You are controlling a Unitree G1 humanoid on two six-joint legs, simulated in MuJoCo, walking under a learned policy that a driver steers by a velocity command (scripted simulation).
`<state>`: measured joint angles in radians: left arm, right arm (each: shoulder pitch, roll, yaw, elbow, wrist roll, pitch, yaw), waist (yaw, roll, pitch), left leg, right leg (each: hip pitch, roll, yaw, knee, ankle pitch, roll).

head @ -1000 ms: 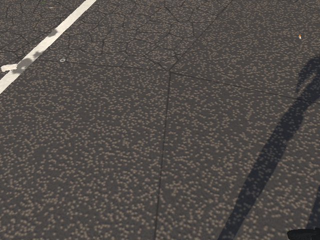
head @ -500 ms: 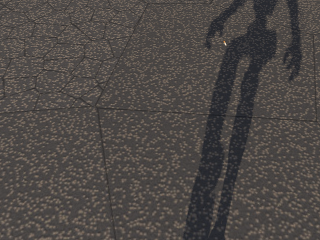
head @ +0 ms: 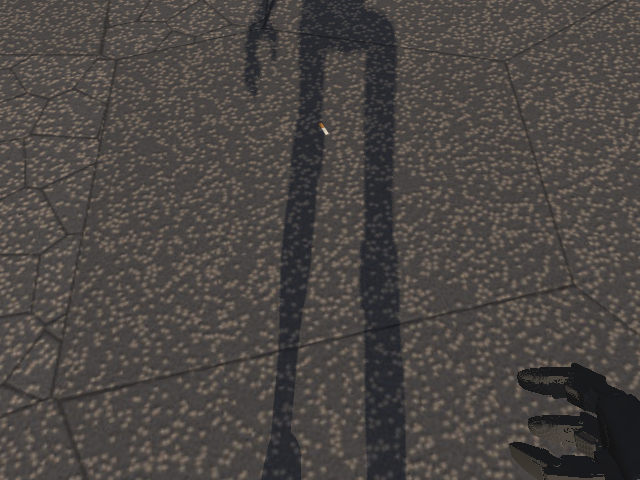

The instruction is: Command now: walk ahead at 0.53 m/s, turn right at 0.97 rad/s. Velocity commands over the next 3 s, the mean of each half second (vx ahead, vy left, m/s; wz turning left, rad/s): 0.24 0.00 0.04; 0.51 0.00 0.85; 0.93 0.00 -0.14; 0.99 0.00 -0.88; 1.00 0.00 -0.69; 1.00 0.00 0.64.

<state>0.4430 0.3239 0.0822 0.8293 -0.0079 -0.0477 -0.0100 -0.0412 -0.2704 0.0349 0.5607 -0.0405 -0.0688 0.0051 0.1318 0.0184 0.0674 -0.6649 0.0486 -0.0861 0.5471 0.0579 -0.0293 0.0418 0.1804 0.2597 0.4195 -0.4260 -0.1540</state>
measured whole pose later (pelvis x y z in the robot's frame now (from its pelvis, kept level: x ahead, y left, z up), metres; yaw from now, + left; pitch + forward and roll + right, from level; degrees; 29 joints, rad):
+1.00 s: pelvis +0.26 +0.15 +0.00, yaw +31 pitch +3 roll +0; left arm 0.28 0.34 0.07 0.71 0.07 -0.02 -0.02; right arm 0.22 -0.32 -0.05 0.65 -0.02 0.01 0.04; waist 0.02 -0.05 -0.04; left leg -0.26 -0.05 0.05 0.61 -0.40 0.08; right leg -0.45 -0.12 -0.05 1.12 -0.41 0.03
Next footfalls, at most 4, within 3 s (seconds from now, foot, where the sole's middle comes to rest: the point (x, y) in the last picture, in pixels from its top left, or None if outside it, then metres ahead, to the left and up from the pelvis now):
0.04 left None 0.27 0.15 -0.76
0.42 right None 0.27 -0.05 -0.76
0.90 left None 0.21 0.21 -0.76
1.34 right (220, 349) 0.66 0.37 -0.76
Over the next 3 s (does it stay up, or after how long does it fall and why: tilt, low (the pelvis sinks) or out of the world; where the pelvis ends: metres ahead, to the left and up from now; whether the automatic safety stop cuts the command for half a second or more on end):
stays up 1.97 0.37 0.01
